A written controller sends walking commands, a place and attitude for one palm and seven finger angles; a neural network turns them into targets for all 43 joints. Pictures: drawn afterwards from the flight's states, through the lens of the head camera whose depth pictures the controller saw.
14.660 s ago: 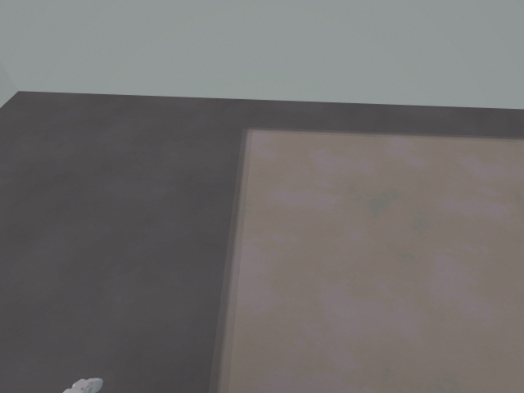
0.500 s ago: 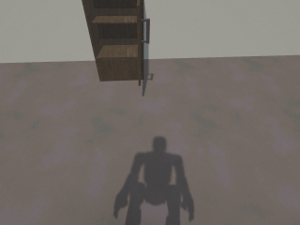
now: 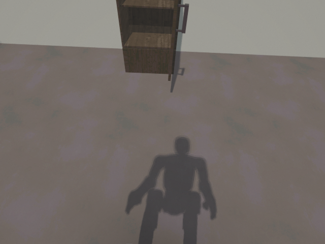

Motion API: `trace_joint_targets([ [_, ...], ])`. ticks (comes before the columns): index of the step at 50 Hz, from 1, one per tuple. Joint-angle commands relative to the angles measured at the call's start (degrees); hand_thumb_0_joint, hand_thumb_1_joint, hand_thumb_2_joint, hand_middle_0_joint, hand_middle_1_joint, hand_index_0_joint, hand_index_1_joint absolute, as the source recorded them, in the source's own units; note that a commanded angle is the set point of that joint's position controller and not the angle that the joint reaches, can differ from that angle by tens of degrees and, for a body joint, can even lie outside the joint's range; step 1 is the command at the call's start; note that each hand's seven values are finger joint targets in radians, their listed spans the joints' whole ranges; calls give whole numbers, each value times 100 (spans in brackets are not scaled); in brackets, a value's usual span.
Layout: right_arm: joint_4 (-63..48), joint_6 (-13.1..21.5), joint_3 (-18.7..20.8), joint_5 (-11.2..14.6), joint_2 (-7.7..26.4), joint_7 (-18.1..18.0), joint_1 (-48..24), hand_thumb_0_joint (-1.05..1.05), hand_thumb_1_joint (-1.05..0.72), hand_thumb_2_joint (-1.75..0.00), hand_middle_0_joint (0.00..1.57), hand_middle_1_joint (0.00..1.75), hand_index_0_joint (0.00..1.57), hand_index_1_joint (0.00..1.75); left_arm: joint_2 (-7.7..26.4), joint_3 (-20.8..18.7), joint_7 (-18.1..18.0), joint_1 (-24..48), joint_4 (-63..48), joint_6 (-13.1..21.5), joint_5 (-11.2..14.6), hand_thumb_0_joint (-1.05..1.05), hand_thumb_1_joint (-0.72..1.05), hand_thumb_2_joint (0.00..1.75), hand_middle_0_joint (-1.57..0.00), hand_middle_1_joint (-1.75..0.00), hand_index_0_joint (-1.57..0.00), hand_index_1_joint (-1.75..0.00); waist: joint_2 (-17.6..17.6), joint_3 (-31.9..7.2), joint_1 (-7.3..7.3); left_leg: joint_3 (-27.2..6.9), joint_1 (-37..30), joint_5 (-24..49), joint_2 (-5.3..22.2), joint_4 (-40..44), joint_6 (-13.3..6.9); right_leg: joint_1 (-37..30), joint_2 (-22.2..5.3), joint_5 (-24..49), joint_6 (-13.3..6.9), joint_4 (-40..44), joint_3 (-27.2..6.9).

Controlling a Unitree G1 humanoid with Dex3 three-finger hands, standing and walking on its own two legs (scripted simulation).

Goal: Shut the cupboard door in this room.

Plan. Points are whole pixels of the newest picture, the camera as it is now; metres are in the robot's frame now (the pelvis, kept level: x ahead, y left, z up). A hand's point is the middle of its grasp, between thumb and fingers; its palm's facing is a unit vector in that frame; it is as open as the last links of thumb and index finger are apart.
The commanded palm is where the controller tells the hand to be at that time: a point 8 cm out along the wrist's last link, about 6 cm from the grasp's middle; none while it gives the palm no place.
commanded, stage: stand and wait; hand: left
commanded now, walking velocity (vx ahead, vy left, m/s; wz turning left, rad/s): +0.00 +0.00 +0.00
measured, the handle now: (181, 18) +1.25 -0.05 -0.05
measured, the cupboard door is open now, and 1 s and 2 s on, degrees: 85 85 85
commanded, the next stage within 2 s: look at it before walking up in 0.62 s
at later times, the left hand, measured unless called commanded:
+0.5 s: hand out of the picture +0.02 +0.15 -0.16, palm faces +0.03 -0.97 -0.24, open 7.4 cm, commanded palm none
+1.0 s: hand out of the picture +0.10 +0.23 -0.14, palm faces -0.02 -0.94 -0.35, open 7.4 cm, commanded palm none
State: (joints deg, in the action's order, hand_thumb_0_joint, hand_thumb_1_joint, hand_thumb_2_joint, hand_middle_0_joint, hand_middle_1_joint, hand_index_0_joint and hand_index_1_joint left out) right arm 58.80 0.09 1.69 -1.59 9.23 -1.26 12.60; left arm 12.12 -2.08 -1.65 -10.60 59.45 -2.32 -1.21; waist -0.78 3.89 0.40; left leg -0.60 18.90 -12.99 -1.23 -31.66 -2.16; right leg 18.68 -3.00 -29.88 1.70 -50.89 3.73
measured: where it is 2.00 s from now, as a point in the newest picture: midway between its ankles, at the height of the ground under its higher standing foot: outside the picture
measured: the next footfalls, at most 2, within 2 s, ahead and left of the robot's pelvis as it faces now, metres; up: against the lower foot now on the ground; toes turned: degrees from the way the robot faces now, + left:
right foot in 0.14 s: +0.01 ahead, -0.15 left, +0.00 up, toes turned -2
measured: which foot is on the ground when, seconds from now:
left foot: down 0.00-1.00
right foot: up 0.00-0.12, down 0.14-1.00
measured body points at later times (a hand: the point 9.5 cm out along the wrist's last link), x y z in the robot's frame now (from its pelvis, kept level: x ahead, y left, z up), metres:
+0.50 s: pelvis +0.02 -0.04 +0.01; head +0.03 -0.05 +0.46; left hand +0.02 +0.20 -0.14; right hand +0.05 -0.30 -0.14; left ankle +0.04 +0.10 -0.73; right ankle -0.03 -0.14 -0.73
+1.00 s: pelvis +0.02 -0.03 +0.01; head +0.03 -0.03 +0.46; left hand +0.10 +0.28 -0.12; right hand +0.11 -0.32 -0.12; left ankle +0.04 +0.10 -0.73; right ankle -0.03 -0.14 -0.73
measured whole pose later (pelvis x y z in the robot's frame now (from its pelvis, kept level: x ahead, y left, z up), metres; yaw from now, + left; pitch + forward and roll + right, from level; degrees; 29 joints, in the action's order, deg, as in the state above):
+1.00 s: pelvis +0.02 -0.03 +0.01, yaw -1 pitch -2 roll +0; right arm 62.8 1.0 -0.3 -0.6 19.3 -0.2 5.5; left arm 20.2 -0.4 0.1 -7.4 62.2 0.6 -0.7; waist 0.1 3.0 -0.5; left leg -0.5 9.2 -9.5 0.7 -20.9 0.8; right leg 2.7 -0.5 -14.6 0.2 -19.5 1.1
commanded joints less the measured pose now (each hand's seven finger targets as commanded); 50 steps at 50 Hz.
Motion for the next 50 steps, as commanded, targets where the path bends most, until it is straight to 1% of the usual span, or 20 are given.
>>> trace_joint_targets([
  [1, -80, 49, 202, 33, 1045, -69, 178, 0, -90, -90, 20, 30, 20, 30, 163, 47, 16, -378, -166, 134, 39, 0, 90, 90, -20, -30, -20, -30, 765, -573, -28, -1708, -761, 591, 1377, 1627, -807, -7, -9, 173, -3, 754, -251],
  [3, -26, 56, 211, 58, 1077, -54, 142, 0, -90, -90, 20, 30, 20, 30, 218, 63, 7, -631, -40, 190, 46, 0, 90, 90, -20, -30, -20, -30, 575, -625, -122, -1477, -703, 675, 1195, 1424, -645, -591, 48, 795, 3, 1899, -178],
  [4, 8, 57, 208, 94, 1076, -43, 71, 0, -90, -90, 20, 30, 20, 30, 277, 61, -7, -779, 53, 232, 43, 0, 90, 90, -20, -30, -20, -30, 519, -588, -196, -1248, -521, 520, 1015, 1253, -445, -1011, 42, 1401, 18, 2646, -122],
  [5, 40, 68, 192, 136, 938, -23, 103, 0, -90, -90, 20, 30, 20, 30, 479, 51, -32, -787, 87, 284, 26, 0, 90, 90, -20, -30, -20, -30, 206, -481, -162, -979, -262, 361, 746, 990, -194, -1330, -175, 1713, -37, 3138, -409],
  [6, 11, 70, 159, 163, 743, 3, 122, 0, -90, -90, 20, 30, 20, 30, 689, 36, -42, -641, 61, 329, 22, 0, 90, 90, -20, -30, -20, -30, -238, -349, -53, -639, -125, 46, 477, 738, 56, -1183, -696, 1508, -239, 3398, -1006],
  [7, 5, 46, 114, 156, 654, 39, 95, 0, -90, -90, 20, 30, 20, 30, 872, 34, -36, -433, 2, 331, 36, 0, 90, 90, -20, -30, -20, -30, -322, -134, 33, -434, -264, -209, 289, 714, 189, -717, -1037, 1248, -428, 3603, -1264],
  [8, 20, 13, 98, 91, 633, 26, 50, 0, -90, -90, 20, 30, 20, 30, 960, -6, -18, -288, -29, 369, 36, 0, 90, 90, -20, -30, -20, -30, -869, 18, 36, -283, -334, -55, 255, 618, 254, -419, -1069, 1351, -530, 3650, -1376],
  [9, 53, -6, 97, 69, 749, 18, -7, 0, -90, -90, 20, 30, 20, 30, 948, -4, -11, -215, -35, 379, 47, 0, 90, 90, -20, -30, -20, -30, -1083, 199, 14, -265, -494, 4, 301, 541, 253, -167, -1057, 1331, -582, 3725, -1363],
  [10, 102, 9, 99, 65, 807, 15, 50, 0, -90, -90, 20, 30, 20, 30, 902, 13, -7, -169, -35, 381, 50, 0, 90, 90, -20, -30, -20, -30, -998, 266, 55, -275, -628, 223, 352, 606, 238, -114, -933, 1465, -571, 3664, -1225],
  [11, 161, 40, 91, 75, 846, 15, 116, 0, -90, -90, 20, 30, 20, 30, 848, 31, -4, -200, -22, 389, 60, 0, 90, 90, -20, -30, -20, -30, -771, 137, 68, -315, -769, 523, 405, 720, 216, -229, -787, 1701, -526, 3536, -1074],
  [13, 242, 74, 68, 95, 910, 8, 89, 0, -90, -90, 20, 30, 20, 30, 832, 29, -8, -317, 41, 398, 75, 0, 90, 90, -20, -30, -20, -30, -399, 18, 35, -364, -871, 894, 489, 803, 206, -475, -603, 1956, -412, 3439, -888],
  [14, 258, 89, 58, 102, 946, 2, 73, 0, -90, -90, 20, 30, 20, 30, 833, 30, -10, -368, 66, 405, 84, 0, 90, 90, -20, -30, -20, -30, -314, -61, 20, -397, -941, 1019, 526, 834, 191, -566, -544, 2056, -391, 3400, -835],
  [16, 296, 116, 53, 111, 1034, -15, 12, 0, -90, -90, 20, 30, 20, 30, 863, 18, -11, -443, 109, 417, 83, 0, 90, 90, -20, -30, -20, -30, -127, -172, -16, -418, -1018, 1235, 585, 857, 170, -761, -494, 2357, -360, 3345, -754],
  [21, 341, 135, 47, 122, 1188, -48, -80, 0, -90, -90, 20, 30, 20, 30, 974, -1, -11, -468, 170, 428, 91, 0, 90, 90, -20, -30, -20, -30, 36, -349, -34, -410, -1148, 1465, 645, 856, 160, -1073, -475, 2941, -370, 3277, -689],
  [27, 308, 124, 63, 122, 1419, -60, -291, 0, -90, -90, 20, 30, 20, 30, 1166, -28, 2, -366, 164, 425, 86, 0, 90, 90, -20, -30, -20, -30, -68, -261, -59, -375, -1182, 1409, 679, 859, 171, -1138, -475, 3121, -377, 3343, -711],
  [29, 297, 139, 58, 117, 1498, -58, -346, 0, -90, -90, 20, 30, 20, 30, 1256, -40, 14, -270, 142, 425, 90, 0, 90, 90, -20, -30, -20, -30, 60, -319, -55, -395, -1210, 1439, 702, 908, 160, -1200, -480, 3077, -384, 3343, -710],
  [37, 185, 148, 67, 125, 1848, -27, -693, 0, -90, -90, 20, 30, 20, 30, 1565, -47, 66, 68, 75, 400, 80, 0, 90, 90, -20, -30, -20, -30, 38, -203, -73, -482, -1274, 1235, 765, 1113, 135, -1093, -441, 2553, -343, 3520, -784],
  [42, 124, 165, 50, 125, 2032, 3, -830, 0, -90, -90, 20, 30, 20, 30, 1738, -36, 95, 255, 17, 393, 77, 0, 90, 90, -20, -30, -20, -30, 22, -303, -77, -542, -1298, 1178, 795, 1236, 121, -1144, -438, 2327, -315, 3565, -809],
  [47, 93, 188, 36, 128, 2151, 18, -924, 0, -90, -90, 20, 30, 20, 30, 1848, -19, 111, 359, -13, 397, 78, 0, 90, 90, -20, -30, -20, -30, 54, -510, -86, -547, -1417, 1406, 830, 1260, 104, -1267, -464, 2532, -297, 3533, -784],
  [50, 92, 198, 25, 124, 2206, 23, -946, 0, -90, -90, 20, 30, 20, 30, 1892, -7, 114, 413, -13, 393, 79, 0, 90, 90, -20, -30, -20, -30, 67, -525, -87, -549, -1464, 1527, 840, 1290, 100, -1296, -477, 2624, -282, 3516, -759],
])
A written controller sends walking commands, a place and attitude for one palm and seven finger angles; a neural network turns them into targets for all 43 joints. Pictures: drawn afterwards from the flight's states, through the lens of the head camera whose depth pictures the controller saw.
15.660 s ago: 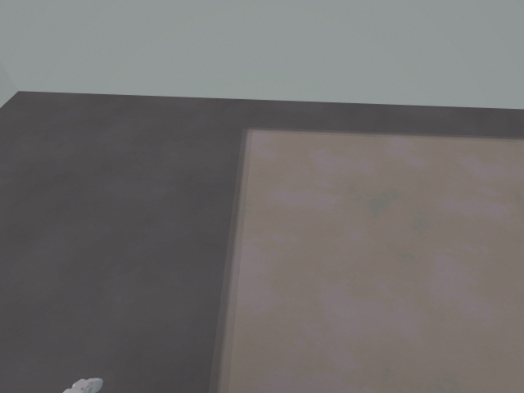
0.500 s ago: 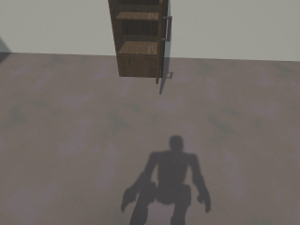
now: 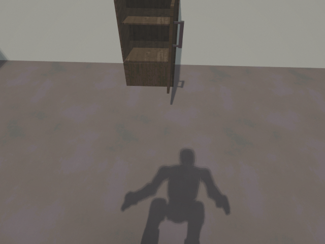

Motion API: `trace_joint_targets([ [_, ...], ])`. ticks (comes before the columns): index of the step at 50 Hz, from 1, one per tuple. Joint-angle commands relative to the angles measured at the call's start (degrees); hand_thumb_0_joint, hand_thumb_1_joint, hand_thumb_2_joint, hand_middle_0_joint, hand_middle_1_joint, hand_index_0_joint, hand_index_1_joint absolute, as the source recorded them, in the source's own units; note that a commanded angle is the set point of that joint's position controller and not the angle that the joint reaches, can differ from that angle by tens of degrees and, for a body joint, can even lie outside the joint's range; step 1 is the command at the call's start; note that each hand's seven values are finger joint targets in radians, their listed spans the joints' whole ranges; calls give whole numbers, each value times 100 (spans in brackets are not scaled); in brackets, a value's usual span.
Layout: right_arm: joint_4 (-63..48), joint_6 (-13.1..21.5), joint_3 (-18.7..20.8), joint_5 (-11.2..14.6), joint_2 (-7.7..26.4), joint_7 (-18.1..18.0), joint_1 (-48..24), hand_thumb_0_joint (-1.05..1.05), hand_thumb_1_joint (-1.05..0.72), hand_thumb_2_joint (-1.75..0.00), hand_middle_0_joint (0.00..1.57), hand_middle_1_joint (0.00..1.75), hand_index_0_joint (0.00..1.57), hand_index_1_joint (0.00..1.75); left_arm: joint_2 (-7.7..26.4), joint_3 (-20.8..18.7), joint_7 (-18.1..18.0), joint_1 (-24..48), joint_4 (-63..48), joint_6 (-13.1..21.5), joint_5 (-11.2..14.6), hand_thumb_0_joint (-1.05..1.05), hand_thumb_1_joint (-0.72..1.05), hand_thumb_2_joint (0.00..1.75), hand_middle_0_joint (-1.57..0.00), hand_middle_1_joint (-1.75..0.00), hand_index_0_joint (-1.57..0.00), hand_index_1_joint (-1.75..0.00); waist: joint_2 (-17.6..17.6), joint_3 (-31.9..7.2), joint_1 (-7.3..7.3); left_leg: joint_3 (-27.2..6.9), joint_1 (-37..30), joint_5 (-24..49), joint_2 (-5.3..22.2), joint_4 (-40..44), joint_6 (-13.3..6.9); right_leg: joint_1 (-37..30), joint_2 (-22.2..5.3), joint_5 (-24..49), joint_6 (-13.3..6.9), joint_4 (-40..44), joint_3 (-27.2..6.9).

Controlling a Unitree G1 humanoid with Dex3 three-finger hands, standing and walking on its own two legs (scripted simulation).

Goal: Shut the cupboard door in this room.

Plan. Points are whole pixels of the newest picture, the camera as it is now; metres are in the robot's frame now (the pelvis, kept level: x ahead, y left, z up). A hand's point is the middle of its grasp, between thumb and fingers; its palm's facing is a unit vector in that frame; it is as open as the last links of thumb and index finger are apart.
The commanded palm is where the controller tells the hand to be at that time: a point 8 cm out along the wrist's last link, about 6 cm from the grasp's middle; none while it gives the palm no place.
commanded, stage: look at it before walking up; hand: left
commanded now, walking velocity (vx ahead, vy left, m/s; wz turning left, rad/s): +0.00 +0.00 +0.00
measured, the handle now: (177, 34) +1.23 -0.01 -0.06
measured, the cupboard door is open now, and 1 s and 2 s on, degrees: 85 85 85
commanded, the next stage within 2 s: walk around to get in front in 0.18 s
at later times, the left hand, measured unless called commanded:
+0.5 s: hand out of the picture +0.05 +0.24 -0.17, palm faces -0.08 -0.95 -0.30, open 7.4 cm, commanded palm none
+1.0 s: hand out of the picture +0.05 +0.17 -0.17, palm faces -0.25 -0.93 -0.25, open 7.4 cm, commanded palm none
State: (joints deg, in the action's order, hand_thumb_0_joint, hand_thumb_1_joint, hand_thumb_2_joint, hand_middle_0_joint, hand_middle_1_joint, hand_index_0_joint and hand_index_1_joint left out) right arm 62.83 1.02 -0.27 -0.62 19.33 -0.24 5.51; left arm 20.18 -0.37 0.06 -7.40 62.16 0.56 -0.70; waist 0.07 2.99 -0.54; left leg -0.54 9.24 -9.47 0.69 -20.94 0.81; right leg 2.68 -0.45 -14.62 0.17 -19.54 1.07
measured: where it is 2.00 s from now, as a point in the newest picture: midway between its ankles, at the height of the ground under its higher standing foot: outside the picture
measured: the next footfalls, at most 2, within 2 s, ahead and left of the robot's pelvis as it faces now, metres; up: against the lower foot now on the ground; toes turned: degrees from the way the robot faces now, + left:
left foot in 1.14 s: +0.04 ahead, +0.14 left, +0.00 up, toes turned -23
right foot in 1.58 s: -0.05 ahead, -0.17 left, +0.00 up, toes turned -49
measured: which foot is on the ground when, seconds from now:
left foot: down 0.00-0.66, up 0.68-1.00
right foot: down 0.00-1.00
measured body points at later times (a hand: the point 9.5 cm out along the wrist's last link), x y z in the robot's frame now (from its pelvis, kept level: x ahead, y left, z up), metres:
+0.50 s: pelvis -0.01 +0.01 -0.01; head +0.02 +0.02 +0.44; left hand +0.06 +0.29 -0.15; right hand +0.06 -0.27 -0.14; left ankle +0.02 +0.13 -0.75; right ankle -0.04 -0.12 -0.74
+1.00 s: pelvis -0.03 -0.01 -0.01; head +0.01 -0.04 +0.44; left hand +0.07 +0.22 -0.15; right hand -0.01 -0.29 -0.15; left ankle +0.00 +0.15 -0.69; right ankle -0.04 -0.11 -0.75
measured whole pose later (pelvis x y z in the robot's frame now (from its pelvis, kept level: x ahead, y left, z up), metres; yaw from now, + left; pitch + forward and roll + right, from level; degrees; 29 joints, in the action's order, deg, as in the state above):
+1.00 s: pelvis -0.03 -0.01 -0.01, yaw -19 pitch +1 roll +2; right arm 54.8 -2.5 3.4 -0.8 14.3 -1.5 5.6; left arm 11.4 -3.0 0.2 -14.7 55.0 -1.9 -1.5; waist -0.2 5.2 -2.7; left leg -0.5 24.2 -24.1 2.4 -54.6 4.0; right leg 16.5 2.6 -12.4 -2.6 -28.2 -4.9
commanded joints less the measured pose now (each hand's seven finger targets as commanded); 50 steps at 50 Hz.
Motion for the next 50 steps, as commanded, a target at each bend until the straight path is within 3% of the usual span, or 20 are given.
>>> trace_joint_targets([
  [1, -309, 108, 221, 30, 1201, -78, -239, 0, -90, -90, 20, 30, 20, 30, 1106, -172, -57, 113, -280, 104, 27, 0, 90, 90, -20, -30, -20, -30, -7, -432, 16, -558, -506, 1227, 650, 221, -199, 292, -732, 1116, -125, 384, -481],
  [15, -264, 124, 225, 39, 1252, -88, -198, 0, -90, -90, 20, 30, 20, 30, 1124, -150, -59, 59, -225, 83, 27, 0, 90, 90, -20, -30, -20, -30, 41, -404, 26, -502, -643, 1263, 672, 275, -206, 315, -731, 1075, -110, 429, -506],
  [19, -232, -18, 169, 14, 577, -148, 289, 0, -90, -90, 20, 30, 20, 30, 485, -85, -91, -202, -238, -151, 39, 0, 90, 90, -20, -30, -20, -30, 162, -290, 96, -212, -678, 1303, 791, -18, -103, 772, -588, 1246, -11, -65, -549],
  [23, -472, -106, 340, 0, 763, -195, 347, 0, -90, -90, 20, 30, 20, 30, 415, -164, -40, -396, -451, -271, 16, 0, 90, 90, -20, -30, -20, -30, 538, -259, 71, -508, -617, 839, 1288, 42, -421, 1447, -257, 510, 50, -1072, -455],
  [25, -606, -111, 433, -6, 827, -195, 373, 0, -90, -90, 20, 30, 20, 30, 286, -208, -11, -491, -564, -343, -2, 0, 90, 90, -20, -30, -20, -30, 998, -270, 73, -805, -414, 967, 1833, 296, -885, 1767, -114, -1053, 109, -2392, -207],
  [27, -737, -121, 483, -32, 781, -183, 354, 0, -90, -90, 20, 30, 20, 30, 163, -268, 7, -501, -705, -366, -19, 0, 90, 90, -20, -30, -20, -30, 982, -333, 74, -771, -194, 1149, 2083, 234, -1171, 1885, -230, -1738, 81, -3144, -192],
  [29, -851, -123, 530, -69, 717, -163, 121, 0, -90, -90, 20, 30, 20, 30, -6, -312, 44, -812, -739, -336, -26, 0, 90, 90, -20, -30, -20, -30, 900, -454, -126, -299, 115, 1309, 1949, -91, -1001, 1459, -272, -1419, 67, -2679, -19],
  [31, -936, -159, 555, -30, 618, -150, -21, 0, -90, -90, 20, 30, 20, 30, 14, -375, 56, -1372, -626, -272, -39, 0, 90, 90, -20, -30, -20, -30, 490, -544, -355, 215, 751, 594, 1598, -970, -588, 484, -236, -184, 89, -1303, 140],
  [32, -1014, -215, 527, 19, 349, -126, -9, 0, -90, -90, 20, 30, 20, 30, 410, -437, 21, -1506, -632, -184, -92, 0, 90, 90, -20, -30, -20, -30, -910, -376, -421, 727, 1417, -603, 957, -2271, -99, 278, -915, 449, -111, -25, -902],
  [33, -1280, -236, 442, 23, -59, -79, -160, 0, -90, -90, 20, 30, 20, 30, 908, -508, -38, -1346, -778, -143, -87, 0, 90, 90, -20, -30, -20, -30, -2175, 35, -372, 719, 2455, -2394, 243, -3516, 235, 667, -2214, 1177, -746, 637, -2924],
  [34, -1295, -303, 485, 6, 140, -105, -313, 0, -90, -90, 20, 30, 20, 30, 787, -523, -80, -1321, -885, -181, -35, 0, 90, 90, -20, -30, -20, -30, -1352, 56, -458, 52, 2193, -2303, 333, -4131, 145, 1223, -2226, 546, -1139, 729, -2849],
  [35, -1245, -298, 501, 3, 68, -106, -344, 0, -90, -90, 20, 30, 20, 30, 685, -556, -95, -987, -928, -179, -57, 0, 90, 90, -20, -30, -20, -30, -1327, 244, -285, -92, 2405, -1995, 323, -4502, 113, 1331, -1929, 406, -1163, 674, -2856],
  [36, -1187, -282, 513, -12, 140, -105, -249, 0, -90, -90, 20, 30, 20, 30, 513, -519, -97, -763, -996, -177, -47, 0, 90, 90, -20, -30, -20, -30, -1095, 311, -186, -188, 2396, -1693, 408, -4598, 121, 1352, -1778, 483, -1128, 541, -2549],
  [37, -1078, -265, 523, -26, 104, -94, -49, 0, -90, -90, 20, 30, 20, 30, 394, -499, -101, -583, -1035, -164, -44, 0, 90, 90, -20, -30, -20, -30, -757, 125, -37, -122, 2254, -1430, 439, -4562, 174, 1230, -1583, 833, -1050, 338, -2220],
  [38, -1021, -249, 507, -34, 26, -90, 94, 0, -90, -90, 20, 30, 20, 30, 365, -494, -93, -573, -1066, -139, -48, 0, 90, 90, -20, -30, -20, -30, -665, -106, -7, -59, 2177, -1287, 398, -4452, 223, 969, -1420, 1282, -980, 166, -1939],
  [40, -1027, -228, 485, -23, -65, -114, 95, 0, -90, -90, 20, 30, 20, 30, 353, -510, -89, -845, -992, -103, -43, 0, 90, 90, -20, -30, -20, -30, -654, -462, -103, -3, 2185, -1288, 317, -4159, 294, 425, -1309, 2189, -980, -91, -1818],
  [42, -1075, -227, 478, -9, -82, -138, -6, 0, -90, -90, 20, 30, 20, 30, 357, -538, -91, -1039, -927, -107, -33, 0, 90, 90, -20, -30, -20, -30, -675, -551, -205, 10, 2203, -1350, 285, -3946, 332, 166, -1281, 2566, -1001, -188, -1886],
  [47, -1238, -230, 467, 8, -82, -165, -129, 0, -90, -90, 20, 30, 20, 30, 416, -589, -86, -1081, -959, -148, -60, 0, 90, 90, -20, -30, -20, -30, -872, -559, -252, -25, 2054, -1463, 202, -3487, 342, 196, -1210, 2416, -1068, -163, -2215],
  [50, -1350, -192, 437, 31, -82, -179, -227, 0, -90, -90, 20, 30, 20, 30, 507, -626, -85, -961, -1033, -183, -83, 0, 90, 90, -20, -30, -20, -30, -860, -569, -286, -2, 1730, -1641, 125, -2803, 290, 348, -1162, 2402, -1136, -199, -2482],
])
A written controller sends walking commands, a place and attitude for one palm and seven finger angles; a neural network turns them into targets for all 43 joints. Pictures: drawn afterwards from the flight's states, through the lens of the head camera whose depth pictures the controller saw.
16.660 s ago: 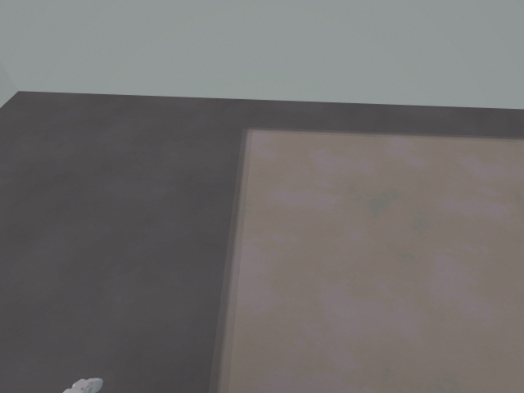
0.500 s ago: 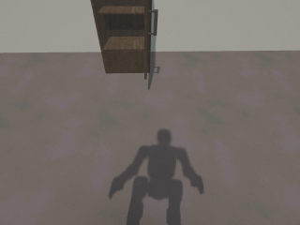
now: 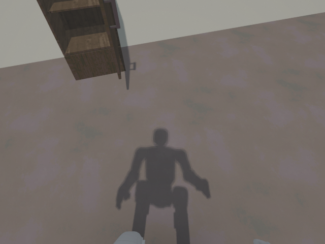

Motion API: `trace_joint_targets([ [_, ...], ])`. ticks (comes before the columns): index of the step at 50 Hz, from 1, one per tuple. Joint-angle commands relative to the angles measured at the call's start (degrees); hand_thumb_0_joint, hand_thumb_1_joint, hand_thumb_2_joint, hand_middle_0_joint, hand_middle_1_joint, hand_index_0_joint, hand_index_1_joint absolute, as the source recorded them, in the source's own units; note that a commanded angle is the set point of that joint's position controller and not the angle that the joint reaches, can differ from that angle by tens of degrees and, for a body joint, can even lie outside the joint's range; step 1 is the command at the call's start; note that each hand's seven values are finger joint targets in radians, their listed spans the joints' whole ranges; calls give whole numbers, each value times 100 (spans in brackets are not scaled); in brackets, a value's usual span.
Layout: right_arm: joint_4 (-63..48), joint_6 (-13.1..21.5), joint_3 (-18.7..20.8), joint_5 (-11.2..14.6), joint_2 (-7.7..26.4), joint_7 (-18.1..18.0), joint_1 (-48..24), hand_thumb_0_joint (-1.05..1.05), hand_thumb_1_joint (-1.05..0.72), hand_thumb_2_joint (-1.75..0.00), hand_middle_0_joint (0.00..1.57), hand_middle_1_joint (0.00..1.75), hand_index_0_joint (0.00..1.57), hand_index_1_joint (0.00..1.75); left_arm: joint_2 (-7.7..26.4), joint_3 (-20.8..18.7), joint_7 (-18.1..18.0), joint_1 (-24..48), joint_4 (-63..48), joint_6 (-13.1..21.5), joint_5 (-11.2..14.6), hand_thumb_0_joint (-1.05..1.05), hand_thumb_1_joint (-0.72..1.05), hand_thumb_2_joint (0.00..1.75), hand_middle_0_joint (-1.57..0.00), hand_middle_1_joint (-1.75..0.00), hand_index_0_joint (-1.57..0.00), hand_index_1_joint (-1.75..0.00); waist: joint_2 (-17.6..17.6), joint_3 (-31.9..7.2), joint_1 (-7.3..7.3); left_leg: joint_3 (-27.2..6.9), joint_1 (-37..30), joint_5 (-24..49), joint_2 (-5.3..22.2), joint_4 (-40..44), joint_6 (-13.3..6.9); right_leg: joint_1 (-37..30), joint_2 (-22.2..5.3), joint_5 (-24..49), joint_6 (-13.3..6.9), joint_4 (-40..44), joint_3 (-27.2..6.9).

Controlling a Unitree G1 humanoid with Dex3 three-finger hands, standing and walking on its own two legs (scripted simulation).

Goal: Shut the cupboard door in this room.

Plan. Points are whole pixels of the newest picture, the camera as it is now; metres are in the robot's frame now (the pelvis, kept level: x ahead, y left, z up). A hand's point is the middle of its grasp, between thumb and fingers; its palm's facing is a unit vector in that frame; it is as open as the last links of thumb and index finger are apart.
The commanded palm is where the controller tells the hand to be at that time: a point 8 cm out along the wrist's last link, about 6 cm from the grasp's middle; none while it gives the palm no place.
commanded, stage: walk around to get in front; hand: left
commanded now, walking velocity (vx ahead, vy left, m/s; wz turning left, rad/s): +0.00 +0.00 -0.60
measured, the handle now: (112, 14) +1.20 +0.41 -0.05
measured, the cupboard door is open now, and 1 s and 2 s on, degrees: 85 85 85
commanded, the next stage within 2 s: none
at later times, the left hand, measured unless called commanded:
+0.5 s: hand (103, 228) +0.16 +0.20 -0.16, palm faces -0.33 -0.92 -0.23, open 7.4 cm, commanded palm none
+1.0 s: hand (139, 204) +0.24 +0.11 -0.19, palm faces -0.45 -0.88 -0.17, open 7.4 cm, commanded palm none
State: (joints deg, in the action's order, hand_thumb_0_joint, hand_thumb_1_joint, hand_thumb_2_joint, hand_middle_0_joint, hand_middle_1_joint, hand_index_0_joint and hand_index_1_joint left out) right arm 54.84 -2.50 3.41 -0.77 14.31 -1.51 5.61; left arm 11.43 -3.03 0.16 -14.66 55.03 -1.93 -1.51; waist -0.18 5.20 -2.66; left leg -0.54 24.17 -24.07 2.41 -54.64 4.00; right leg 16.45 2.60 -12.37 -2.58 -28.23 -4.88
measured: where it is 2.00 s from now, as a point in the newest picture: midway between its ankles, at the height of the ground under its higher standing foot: (223, 193)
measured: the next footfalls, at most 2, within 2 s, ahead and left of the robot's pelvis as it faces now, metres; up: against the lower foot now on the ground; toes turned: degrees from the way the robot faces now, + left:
left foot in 0.14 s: +0.02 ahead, +0.16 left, +0.00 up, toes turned -4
right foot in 0.58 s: +0.03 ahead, -0.15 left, +0.00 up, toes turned -30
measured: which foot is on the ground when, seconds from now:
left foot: up 0.00-0.12, down 0.14-0.58, up 0.60-0.98, down 1.00-1.00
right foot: down 0.00-0.14, up 0.16-0.56, down 0.58-1.00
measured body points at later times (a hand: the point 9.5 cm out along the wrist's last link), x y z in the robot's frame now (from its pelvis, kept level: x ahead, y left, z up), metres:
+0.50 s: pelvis +0.01 +0.02 +0.00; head +0.04 +0.01 +0.45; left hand +0.18 +0.24 -0.14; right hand -0.07 -0.22 -0.15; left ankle -0.02 +0.17 -0.74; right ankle -0.03 -0.12 -0.70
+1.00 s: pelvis +0.16 -0.06 -0.02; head +0.19 -0.05 +0.43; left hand +0.27 +0.16 -0.18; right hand +0.14 -0.33 -0.14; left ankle +0.31 -0.01 -0.74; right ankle +0.00 -0.13 -0.74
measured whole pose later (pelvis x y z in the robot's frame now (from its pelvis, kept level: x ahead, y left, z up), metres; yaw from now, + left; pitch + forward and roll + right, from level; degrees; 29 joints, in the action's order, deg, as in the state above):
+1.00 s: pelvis +0.16 -0.06 -0.02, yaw -31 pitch -1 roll -2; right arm 52.1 2.4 2.3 -1.6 11.8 2.0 8.8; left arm 11.9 -2.7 0.6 -19.2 60.7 2.0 -1.5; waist -0.4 2.5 -1.8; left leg 5.4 25.2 -11.8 5.9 -35.3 2.9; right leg 2.0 0.5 -23.8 1.2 -26.6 -0.7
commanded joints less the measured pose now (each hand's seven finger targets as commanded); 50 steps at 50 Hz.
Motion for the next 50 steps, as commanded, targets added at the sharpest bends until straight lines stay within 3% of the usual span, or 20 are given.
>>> trace_joint_targets([
  [1, -575, 173, 65, 64, 415, -57, -156, 0, -90, -90, 20, 30, 20, 30, 1443, -378, -97, -118, -363, 48, -10, 0, 90, 90, -20, -30, -20, -30, -923, -808, -15, 3, 42, -223, -58, 827, -57, -915, -1479, 2145, -862, 645, -1948],
  [5, -410, 279, 71, 93, 520, -105, 645, 0, -90, -90, 20, 30, 20, 30, 1379, -349, -74, 413, -515, -19, 63, 0, 90, 90, -20, -30, -20, -30, -738, -1056, 399, 153, -1779, 889, -114, 2991, -158, 73, -977, 1802, -309, 92, -1771],
  [6, -422, 343, 126, 57, 863, -123, 840, 0, -90, -90, 20, 30, 20, 30, 1103, -293, -55, 429, -633, -40, 103, 0, 90, 90, -20, -30, -20, -30, 190, -1147, 512, -771, -2548, 818, 805, 3719, -425, 991, -409, 686, 10, -630, -1270],
  [7, -554, 307, 230, 4, 1365, -93, 690, 0, -90, -90, 20, 30, 20, 30, 816, -222, 27, 325, -722, -53, 106, 0, 90, 90, -20, -30, -20, -30, 1717, -853, 393, -2024, -2495, 1273, 2217, 4098, -897, 1868, 186, -1801, 357, -1961, -273],
  [8, -726, 261, 228, -28, 1465, -80, 573, 0, -90, -90, 20, 30, 20, 30, 927, -280, 52, 307, -835, -48, 13, 0, 90, 90, -20, -30, -20, -30, 1357, -614, 358, -2016, -1635, 1313, 2634, 3999, -1305, 1774, -9, -2190, 488, -3082, 42],
  [12, -829, 341, 69, -66, 823, -39, 139, 0, -90, -90, 20, 30, 20, 30, 915, -341, 200, 302, -655, -118, -20, 0, 90, 90, -20, -30, -20, -30, 980, -354, 92, -486, -1355, 1062, 1501, 3966, -964, 1844, -302, -1037, 650, -4276, 272],
  [17, -517, 465, 158, -63, 863, -3, 1176, 0, -90, -90, 20, 30, 20, 30, 773, -246, 330, 999, -913, -56, -24, 0, 90, 90, -20, -30, -20, -30, 833, -144, 521, -369, -2151, 598, 1742, 4197, -1140, 2320, -671, -817, 687, -3492, 567],
  [23, -257, 502, 225, -112, 966, 65, 1569, 0, -90, -90, 20, 30, 20, 30, 524, -140, 392, 1519, -1049, 41, -4, 0, 90, 90, -20, -30, -20, -30, 1023, -143, 677, 384, -2066, 1035, 1942, 3975, -1044, 1492, -767, -1066, 585, -1730, 1031],
  [25, -214, 499, 251, -127, 1030, 85, 1470, 0, -90, -90, 20, 30, 20, 30, 480, -132, 389, 1350, -993, 94, -3, 0, 90, 90, -20, -30, -20, -30, 1154, -257, 589, 679, -1966, 1294, 1911, 3664, -915, 917, -593, -1139, 466, -1120, 1272],
  [27, -186, 483, 243, -98, 1024, 108, 1305, 0, -90, -90, 20, 30, 20, 30, 660, -201, 328, 421, -665, 187, -10, 0, 90, 90, -20, -30, -20, -30, 659, -643, 69, 1183, -1423, 1702, 1633, 2317, -561, -675, -252, -444, 252, -86, 1553],
  [28, -279, 486, 162, -29, 821, 161, 1293, 0, -90, -90, 20, 30, 20, 30, 1169, -309, 263, -521, -339, 276, -30, 0, 90, 90, -20, -30, -20, -30, -362, -1128, -363, 1617, -152, 1561, 1325, 832, -280, -2500, -734, -578, -21, 345, 866],
  [29, -658, 488, -10, 13, 281, 204, 950, 0, -90, -90, 20, 30, 20, 30, 2010, -493, 151, -1326, -92, 338, 14, 0, 90, 90, -20, -30, -20, -30, -2282, -1372, -704, 1490, 1784, -1257, 463, -1027, 22, -3459, -2448, -273, -666, 905, -1805],
  [30, -918, 457, 17, 12, 560, 145, 362, 0, -90, -90, 20, 30, 20, 30, 2101, -501, 48, -1518, -41, 287, 149, 0, 90, 90, -20, -30, -20, -30, -1674, -1320, -794, 578, 2176, -1227, 517, -1669, -80, -3136, -2871, 335, -1049, 1175, -2615],
  [31, -878, 467, 40, 13, 513, 139, 99, 0, -90, -90, 20, 30, 20, 30, 1992, -489, 12, -1169, -103, 309, 119, 0, 90, 90, -20, -30, -20, -30, -1484, -964, -659, 285, 2341, -749, 618, -2124, -97, -2677, -2696, 130, -1097, 1194, -2528],
  [33, -600, 459, 76, -77, 534, 180, 294, 0, -90, -90, 20, 30, 20, 30, 1389, -288, -3, -280, -297, 365, 91, 0, 90, 90, -20, -30, -20, -30, -523, -368, -138, 176, 1852, 166, 879, -1670, -76, -1557, -2191, -216, -823, 1271, -1416],
  [36, -327, 331, 72, -103, 390, 222, 883, 0, -90, -90, 20, 30, 20, 30, 1158, -191, -2, 152, -321, 472, 34, 0, 90, 90, -20, -30, -20, -30, -717, -226, 298, 426, 1049, 628, 750, -872, 60, -623, -1697, 412, -619, 1449, -482],
  [42, -552, 396, 84, -58, 318, 324, 377, 0, -90, -90, 20, 30, 20, 30, 1174, -185, -11, -35, -30, 588, 24, 0, 90, 90, -20, -30, -20, -30, -669, -64, 264, 461, 1040, 1225, 612, 446, 42, -778, -1592, 168, -716, 1645, -464],
  [46, -638, 509, 59, -33, 228, 337, 125, 0, -90, -90, 20, 30, 20, 30, 1156, -197, -38, -127, 118, 570, 15, 0, 90, 90, -20, -30, -20, -30, -717, -31, 213, 531, 244, 1117, 416, 1481, -93, -783, -1605, 436, -645, 1411, -518],
  [49, -135, 657, 158, -85, 624, 211, 1592, 0, -90, -90, 20, 30, 20, 30, 1011, -198, -33, 32, 141, 548, 65, 0, 90, 90, -20, -30, -20, -30, 164, -727, 866, 550, -2125, 1403, 282, 2610, -195, -227, -990, 1157, -289, -545, -55],
  [50, 73, 707, 311, -190, 1260, 149, 2419, 0, -90, -90, 20, 30, 20, 30, 608, -158, 11, -315, 114, 501, 117, 0, 90, 90, -20, -30, -20, -30, 1654, -1422, 1060, -1151, -3359, 1115, 1648, 3064, -567, 773, -288, -357, 6, -2347, 579],
])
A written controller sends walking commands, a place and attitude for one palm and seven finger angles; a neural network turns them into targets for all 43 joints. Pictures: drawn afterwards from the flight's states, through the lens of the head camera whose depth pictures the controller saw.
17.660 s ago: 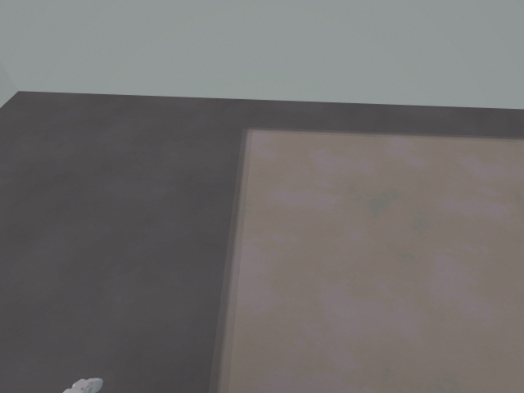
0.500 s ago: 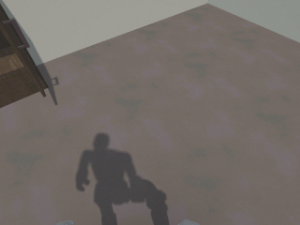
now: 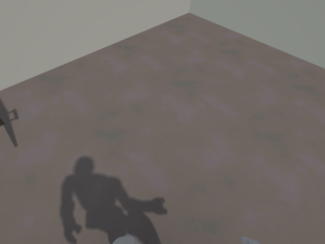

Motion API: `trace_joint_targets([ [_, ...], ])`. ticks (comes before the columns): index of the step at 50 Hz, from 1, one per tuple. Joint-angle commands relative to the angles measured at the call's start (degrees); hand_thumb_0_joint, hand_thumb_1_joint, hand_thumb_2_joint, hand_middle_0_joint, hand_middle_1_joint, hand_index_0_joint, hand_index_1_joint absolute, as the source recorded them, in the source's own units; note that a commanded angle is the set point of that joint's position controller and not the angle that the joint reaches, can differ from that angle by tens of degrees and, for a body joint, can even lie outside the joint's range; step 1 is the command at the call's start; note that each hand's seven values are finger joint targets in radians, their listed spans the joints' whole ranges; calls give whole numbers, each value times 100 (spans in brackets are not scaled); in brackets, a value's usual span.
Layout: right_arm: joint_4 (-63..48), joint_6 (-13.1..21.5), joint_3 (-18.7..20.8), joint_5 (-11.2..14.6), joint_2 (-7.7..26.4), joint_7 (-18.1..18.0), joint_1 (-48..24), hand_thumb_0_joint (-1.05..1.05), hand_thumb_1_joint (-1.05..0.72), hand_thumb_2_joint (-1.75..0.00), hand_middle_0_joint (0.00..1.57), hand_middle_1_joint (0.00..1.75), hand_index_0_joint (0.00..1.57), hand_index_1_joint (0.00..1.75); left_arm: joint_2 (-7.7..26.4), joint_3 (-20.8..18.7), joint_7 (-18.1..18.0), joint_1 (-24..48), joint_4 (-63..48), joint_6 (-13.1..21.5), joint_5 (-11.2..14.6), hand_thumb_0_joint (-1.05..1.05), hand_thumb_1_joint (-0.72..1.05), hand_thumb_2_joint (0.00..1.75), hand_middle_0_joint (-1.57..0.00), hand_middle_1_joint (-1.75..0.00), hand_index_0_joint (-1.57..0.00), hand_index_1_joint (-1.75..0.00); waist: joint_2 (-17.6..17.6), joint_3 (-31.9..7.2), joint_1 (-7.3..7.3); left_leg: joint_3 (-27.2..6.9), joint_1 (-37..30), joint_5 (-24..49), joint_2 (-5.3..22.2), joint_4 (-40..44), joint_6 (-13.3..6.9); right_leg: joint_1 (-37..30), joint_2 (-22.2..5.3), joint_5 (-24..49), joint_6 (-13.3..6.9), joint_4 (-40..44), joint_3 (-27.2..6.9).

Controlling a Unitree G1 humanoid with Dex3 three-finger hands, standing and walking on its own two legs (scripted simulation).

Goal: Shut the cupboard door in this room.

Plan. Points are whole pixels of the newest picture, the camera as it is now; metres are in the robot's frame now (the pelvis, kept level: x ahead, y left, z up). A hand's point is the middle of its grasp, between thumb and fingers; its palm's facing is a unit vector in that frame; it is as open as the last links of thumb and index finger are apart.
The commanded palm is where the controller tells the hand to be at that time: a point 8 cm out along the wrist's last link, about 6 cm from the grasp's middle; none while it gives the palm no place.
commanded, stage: walk around to get in front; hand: left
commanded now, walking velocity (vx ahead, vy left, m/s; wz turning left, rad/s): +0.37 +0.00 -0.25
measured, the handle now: out of the picture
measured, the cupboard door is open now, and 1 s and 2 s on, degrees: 85 85 85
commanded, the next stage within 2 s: none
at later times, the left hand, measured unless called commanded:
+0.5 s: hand (130, 179) +0.33 +0.13 -0.15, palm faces -0.22 -0.96 -0.17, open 7.4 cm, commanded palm none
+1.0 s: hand (137, 174) +0.35 +0.11 -0.16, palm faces -0.04 -0.99 -0.16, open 7.3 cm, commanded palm none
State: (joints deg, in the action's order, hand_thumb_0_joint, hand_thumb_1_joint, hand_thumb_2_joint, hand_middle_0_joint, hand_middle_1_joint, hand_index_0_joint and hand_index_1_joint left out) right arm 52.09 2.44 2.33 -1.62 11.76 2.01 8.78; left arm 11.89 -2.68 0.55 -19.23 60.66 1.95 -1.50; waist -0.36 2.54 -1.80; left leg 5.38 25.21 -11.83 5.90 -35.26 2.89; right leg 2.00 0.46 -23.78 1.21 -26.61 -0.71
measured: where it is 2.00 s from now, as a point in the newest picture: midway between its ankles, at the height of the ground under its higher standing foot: (182, 156)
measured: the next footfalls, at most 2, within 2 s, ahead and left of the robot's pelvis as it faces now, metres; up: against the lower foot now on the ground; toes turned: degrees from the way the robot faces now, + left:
right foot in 0.54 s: +0.33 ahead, -0.17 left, +0.00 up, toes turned -19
left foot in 1.08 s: +0.58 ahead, +0.05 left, +0.00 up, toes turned +2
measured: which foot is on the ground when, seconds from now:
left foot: down 0.00-0.54, up 0.56-1.00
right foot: down 0.00-0.02, up 0.04-0.52, down 0.54-1.00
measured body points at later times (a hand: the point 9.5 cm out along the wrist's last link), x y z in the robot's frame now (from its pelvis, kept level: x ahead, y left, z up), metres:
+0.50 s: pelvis +0.19 -0.02 +0.01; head +0.22 -0.03 +0.46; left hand +0.34 +0.18 -0.14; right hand +0.04 -0.20 -0.14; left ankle +0.10 +0.11 -0.73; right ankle +0.29 -0.16 -0.70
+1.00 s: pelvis +0.39 -0.06 +0.01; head +0.40 -0.05 +0.46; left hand +0.36 +0.16 -0.15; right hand +0.47 -0.32 -0.12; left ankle +0.52 +0.05 -0.70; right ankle +0.29 -0.16 -0.73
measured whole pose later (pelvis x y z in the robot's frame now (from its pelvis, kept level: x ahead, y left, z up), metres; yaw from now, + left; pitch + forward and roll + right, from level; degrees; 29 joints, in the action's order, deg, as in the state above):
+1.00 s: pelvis +0.39 -0.06 +0.01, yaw -7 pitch -1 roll -2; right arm 56.9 1.0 3.7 -1.7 12.2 2.1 6.5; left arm 8.9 -1.9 -0.4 -21.5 65.8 4.3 -1.6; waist 0.6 2.4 -2.8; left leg 5.9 29.2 -10.4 8.3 -40.4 1.5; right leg 0.3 -0.5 -17.7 -0.2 -19.3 11.5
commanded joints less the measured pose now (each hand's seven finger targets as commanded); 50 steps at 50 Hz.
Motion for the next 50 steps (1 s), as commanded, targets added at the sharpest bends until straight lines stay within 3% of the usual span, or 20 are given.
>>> trace_joint_targets([
  [1, 438, 141, 408, -73, 1749, -226, 2429, 0, -90, -90, 20, 30, 20, 30, 362, -99, 6, 50, -558, 138, 117, 0, 90, 90, -20, -30, -20, -30, 2263, -1184, 931, -3124, -3656, -446, 2167, 1916, -867, 3120, 280, -1037, -285, -3877, 190],
  [2, 381, 82, 371, -37, 1582, -265, 2015, 0, -90, -90, 20, 30, 20, 30, 434, -96, -33, 171, -554, 92, 78, 0, 90, 90, -20, -30, -20, -30, 1931, -1030, 798, -3354, -3152, -1517, 2381, 2187, -973, 3424, -89, -869, -341, -4638, -167],
  [3, 302, 92, 312, -24, 1235, -258, 1602, 0, -90, -90, 20, 30, 20, 30, 463, -125, 5, 563, -543, 86, 46, 0, 90, 90, -20, -30, -20, -30, 1329, -351, 730, -2967, -2351, -2069, 2163, 2403, -988, 3621, -341, -300, -337, -4877, -157],
  [4, 248, 117, 220, -30, 909, -249, 1307, 0, -90, -90, 20, 30, 20, 30, 436, -134, 65, 690, -513, 71, 11, 0, 90, 90, -20, -30, -20, -30, 869, 124, 570, -2416, -1742, -1975, 1868, 2533, -885, 3556, -540, 184, -318, -4803, -129],
  [6, 310, 197, 144, -8, 586, -272, 1052, 0, -90, -90, 20, 30, 20, 30, 229, -133, 96, 382, -363, -49, -28, 0, 90, 90, -20, -30, -20, -30, 743, 253, 260, -1390, -1235, -1235, 1497, 2620, -680, 3231, -625, 649, -226, -4568, -74],
  [9, 430, 279, 179, 27, 419, -293, 1147, 0, -90, -90, 20, 30, 20, 30, 107, -156, 98, 206, -322, -161, -41, 0, 90, 90, -20, -30, -20, -30, 554, 56, 120, -662, -1330, -483, 1293, 2654, -779, 3295, -695, 1159, -105, -4407, -22],
  [15, 808, 315, 191, 48, 381, -301, 1726, 0, -90, -90, 20, 30, 20, 30, 13, -120, 133, 1012, -569, -173, -46, 0, 90, 90, -20, -30, -20, -30, 452, 282, 289, -119, -2086, 595, 1283, 2619, -1037, 3879, -876, 1530, 79, -3176, 219],
  [22, 1173, 206, 192, -24, 401, -286, 2176, 0, -90, -90, 20, 30, 20, 30, -51, -47, 125, 1831, -717, -50, -7, 0, 90, 90, -20, -30, -20, -30, 786, 571, 544, 171, -2163, 1332, 1346, 2219, -959, 2881, -592, 1184, -126, -1205, 797],
  [24, 1195, 178, 209, -7, 478, -304, 1981, 0, -90, -90, 20, 30, 20, 30, 21, -89, 111, 1360, -569, -7, -11, 0, 90, 90, -20, -30, -20, -30, 809, 325, 242, 352, -2208, 2010, 1306, 1654, -840, 2142, -421, 1161, -246, -791, 946],
  [26, 1193, 181, 213, 49, 475, -270, 1899, 0, -90, -90, 20, 30, 20, 30, 446, -201, 59, -205, -28, 132, -44, 0, 90, 90, -20, -30, -20, -30, 260, -668, -447, 754, -1629, 2480, 861, -353, -485, -146, -313, 1510, -445, -146, 928],
  [27, 1052, 192, 160, 126, 134, -200, 1950, 0, -90, -90, 20, 30, 20, 30, 1097, -361, -40, -1058, 206, 208, -65, 0, 90, 90, -20, -30, -20, -30, -1117, -1258, -732, 969, -106, 443, 335, -2079, -273, -1539, -1741, 1475, -861, 189, -849],
  [28, 772, 151, 100, 146, -10, -210, 1642, 0, -90, -90, 20, 30, 20, 30, 1468, -404, -77, -1352, 324, 202, 59, 0, 90, 90, -20, -30, -20, -30, -1372, -1205, -626, 392, 1064, -2166, -257, -3472, -189, -1769, -2720, 2180, -1346, 807, -2512],
  [29, 808, 99, 144, 152, 42, -219, 1402, 0, -90, -90, 20, 30, 20, 30, 1411, -417, -99, -875, 242, 192, 97, 0, 90, 90, -20, -30, -20, -30, -1118, -1089, -543, -283, 1194, -1877, 20, -4111, -264, -1136, -2761, 1391, -1350, 1040, -2487],
  [30, 787, 76, 186, 121, 41, -220, 1210, 0, -90, -90, 20, 30, 20, 30, 1099, -343, -105, -301, 59, 177, 96, 0, 90, 90, -20, -30, -20, -30, -691, -511, -350, -429, 1390, -1329, 234, -4297, -282, -431, -2621, 413, -1256, 1279, -2190],
  [31, 825, 51, 194, 68, 1, -209, 1111, 0, -90, -90, 20, 30, 20, 30, 743, -244, -120, 112, -25, 186, 101, 0, 90, 90, -20, -30, -20, -30, -244, -140, -138, -482, 1239, -805, 438, -4069, -277, 268, -2337, 256, -1063, 1387, -1621],
  [34, 968, -109, 179, -25, -255, -172, 1509, 0, -90, -90, 20, 30, 20, 30, 167, -125, -149, 364, -81, 273, 19, 0, 90, 90, -20, -30, -20, -30, -535, 74, 271, -314, 645, -284, 477, -3346, -145, 1255, -1774, 810, -816, 1624, -465],
  [38, 731, -166, 192, -10, -150, -100, 1133, 0, -90, -90, 20, 30, 20, 30, 269, -71, -142, 225, -37, 350, 27, 0, 90, 90, -20, -30, -20, -30, -674, 196, 299, -242, 858, 31, 450, -2616, -28, 1163, -1640, 1311, -904, 1761, -87],
  [43, 343, -108, 150, 3, 1, 8, 66, 0, -90, -90, 20, 30, 20, 30, 417, -47, -134, -111, 140, 405, 37, 0, 90, 90, -20, -30, -20, -30, -563, 448, 97, -131, 1129, 322, 413, -1354, -3, 565, -1662, 1718, -956, 1801, 65],
  [48, 86, -30, 96, 28, 80, 45, -588, 0, -90, -90, 20, 30, 20, 30, 621, -73, -146, -373, 301, 345, 18, 0, 90, 90, -20, -30, -20, -30, -403, 448, -62, 98, 601, 90, 212, -321, -177, 46, -1802, 2325, -924, 1530, 115],
  [50, 110, 7, 108, 27, 199, 14, -430, 0, -90, -90, 20, 30, 20, 30, 679, -98, -147, -329, 334, 301, 17, 0, 90, 90, -20, -30, -20, -30, -420, 390, 76, 192, 36, -93, 118, -11, -265, 61, -1821, 2592, -878, 1203, 167],
])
